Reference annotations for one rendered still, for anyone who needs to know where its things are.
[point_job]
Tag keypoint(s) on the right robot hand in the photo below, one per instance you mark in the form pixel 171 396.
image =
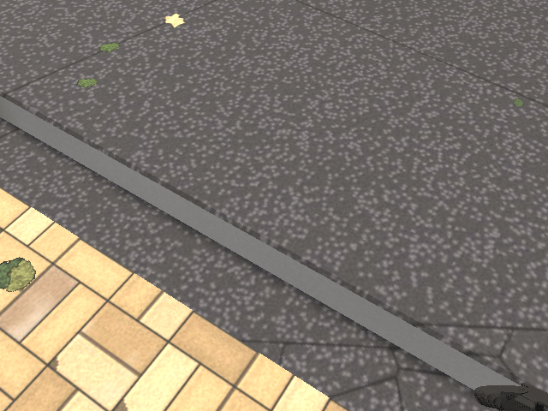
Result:
pixel 512 398

